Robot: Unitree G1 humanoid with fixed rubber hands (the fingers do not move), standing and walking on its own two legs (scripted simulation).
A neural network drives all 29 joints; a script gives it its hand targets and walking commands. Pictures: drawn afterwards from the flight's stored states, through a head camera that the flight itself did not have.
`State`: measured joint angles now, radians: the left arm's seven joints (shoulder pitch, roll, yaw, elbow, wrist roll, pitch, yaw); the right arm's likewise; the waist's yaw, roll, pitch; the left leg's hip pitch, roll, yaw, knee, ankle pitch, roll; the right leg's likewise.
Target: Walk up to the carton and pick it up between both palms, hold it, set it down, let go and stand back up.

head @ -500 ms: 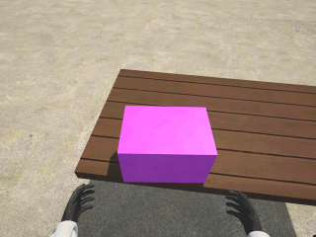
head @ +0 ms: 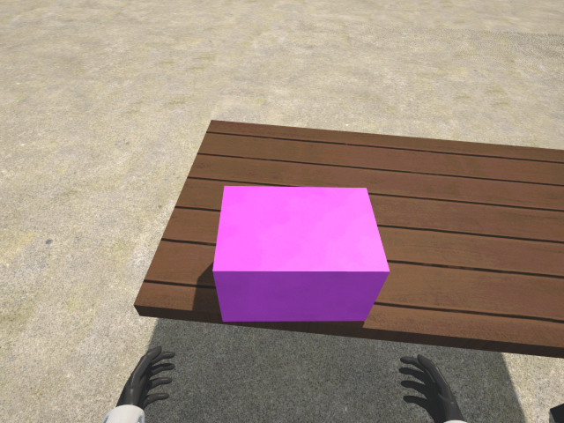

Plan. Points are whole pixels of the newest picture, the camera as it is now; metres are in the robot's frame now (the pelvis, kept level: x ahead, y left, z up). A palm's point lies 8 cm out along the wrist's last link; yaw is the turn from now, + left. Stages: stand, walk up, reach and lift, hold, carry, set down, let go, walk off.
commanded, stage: let go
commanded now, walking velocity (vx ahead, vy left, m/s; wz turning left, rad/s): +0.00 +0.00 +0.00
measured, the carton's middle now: (295, 254) +0.43 +0.00 -0.07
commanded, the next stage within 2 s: stand in 0.42 s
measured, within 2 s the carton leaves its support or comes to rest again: neither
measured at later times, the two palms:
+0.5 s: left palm (135, 406) +0.15 +0.22 -0.08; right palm out of the picture +0.14 -0.23 -0.08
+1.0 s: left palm out of the picture +0.04 +0.26 -0.12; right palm out of the picture +0.08 -0.24 -0.11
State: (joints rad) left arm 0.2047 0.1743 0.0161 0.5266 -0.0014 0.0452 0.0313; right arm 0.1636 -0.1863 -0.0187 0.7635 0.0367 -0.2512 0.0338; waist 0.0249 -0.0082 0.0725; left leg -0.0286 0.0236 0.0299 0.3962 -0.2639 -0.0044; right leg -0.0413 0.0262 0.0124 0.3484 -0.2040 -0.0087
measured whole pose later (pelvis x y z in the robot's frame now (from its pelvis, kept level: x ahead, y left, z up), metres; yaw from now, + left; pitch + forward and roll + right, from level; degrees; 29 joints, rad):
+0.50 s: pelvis -0.01 -0.01 +0.00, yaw +1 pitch -5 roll -1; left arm 0.17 0.20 0.00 0.57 0.03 0.09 0.01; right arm 0.18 -0.18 -0.05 0.73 -0.04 -0.13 0.02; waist 0.00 0.00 0.06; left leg -0.07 0.02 0.02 0.42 -0.26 -0.01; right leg -0.09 0.02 0.00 0.39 -0.22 -0.01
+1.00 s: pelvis +0.00 +0.00 +0.00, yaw +6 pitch -1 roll -1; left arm 0.29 0.23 0.05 0.84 0.04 -0.01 0.01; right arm 0.33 -0.19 -0.06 0.83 -0.03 0.00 0.01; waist 0.02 -0.01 -0.05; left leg -0.18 -0.02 -0.07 0.45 -0.26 0.01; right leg -0.15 -0.02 -0.09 0.40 -0.24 0.00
